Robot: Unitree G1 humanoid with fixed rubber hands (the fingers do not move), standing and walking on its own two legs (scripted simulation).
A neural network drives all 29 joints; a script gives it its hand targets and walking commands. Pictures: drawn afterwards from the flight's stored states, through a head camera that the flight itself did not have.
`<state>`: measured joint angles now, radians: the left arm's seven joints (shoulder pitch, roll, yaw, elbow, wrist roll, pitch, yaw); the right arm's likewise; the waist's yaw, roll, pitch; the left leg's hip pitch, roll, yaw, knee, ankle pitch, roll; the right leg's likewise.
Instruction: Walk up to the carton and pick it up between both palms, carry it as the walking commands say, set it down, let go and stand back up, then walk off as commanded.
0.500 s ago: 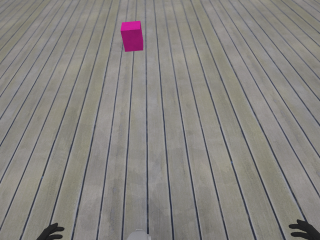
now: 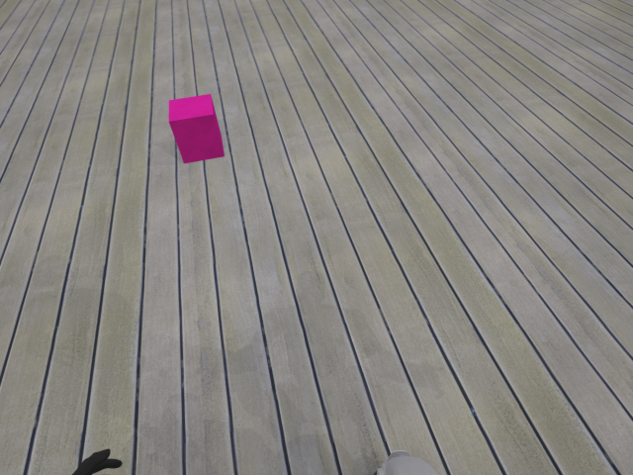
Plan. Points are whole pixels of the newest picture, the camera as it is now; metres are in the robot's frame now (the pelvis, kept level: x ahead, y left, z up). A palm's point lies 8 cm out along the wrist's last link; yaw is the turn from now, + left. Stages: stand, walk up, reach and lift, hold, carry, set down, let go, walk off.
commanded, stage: walk up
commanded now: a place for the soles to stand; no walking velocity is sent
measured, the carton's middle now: (197, 129) +1.83 +0.56 -0.65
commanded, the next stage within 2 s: none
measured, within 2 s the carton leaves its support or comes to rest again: neither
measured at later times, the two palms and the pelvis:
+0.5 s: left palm (20, 391) +0.29 +0.43 -0.06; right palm (462, 254) +0.48 -0.25 -0.07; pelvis +0.29 +0.06 -0.01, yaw +2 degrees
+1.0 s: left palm (75, 205) +0.66 +0.49 -0.07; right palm (416, 233) +0.58 -0.20 -0.12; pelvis +0.53 +0.14 -0.02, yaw -1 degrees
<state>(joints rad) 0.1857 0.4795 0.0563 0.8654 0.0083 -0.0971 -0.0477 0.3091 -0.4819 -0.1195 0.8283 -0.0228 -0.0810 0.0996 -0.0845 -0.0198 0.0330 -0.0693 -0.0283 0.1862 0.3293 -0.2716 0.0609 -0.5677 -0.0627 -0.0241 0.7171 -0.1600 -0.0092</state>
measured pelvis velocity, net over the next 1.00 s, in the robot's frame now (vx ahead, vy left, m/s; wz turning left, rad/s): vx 0.53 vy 0.14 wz -0.02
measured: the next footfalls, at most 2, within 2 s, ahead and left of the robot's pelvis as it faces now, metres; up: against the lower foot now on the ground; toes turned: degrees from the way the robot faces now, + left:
right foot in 0.14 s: +0.27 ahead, -0.08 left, +0.00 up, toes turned -6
left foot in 0.56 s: +0.50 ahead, +0.23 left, +0.00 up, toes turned +7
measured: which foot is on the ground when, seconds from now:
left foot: down 0.00-0.16, up 0.18-0.54, down 0.56-0.96, up 0.98-1.00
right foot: up 0.00-0.12, down 0.14-0.58, up 0.60-0.94, down 0.96-1.00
